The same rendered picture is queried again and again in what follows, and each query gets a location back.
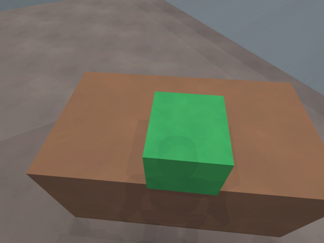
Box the carton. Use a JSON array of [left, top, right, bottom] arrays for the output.
[[142, 91, 234, 195]]

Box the pedestal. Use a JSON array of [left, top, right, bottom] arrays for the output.
[[26, 72, 324, 237]]

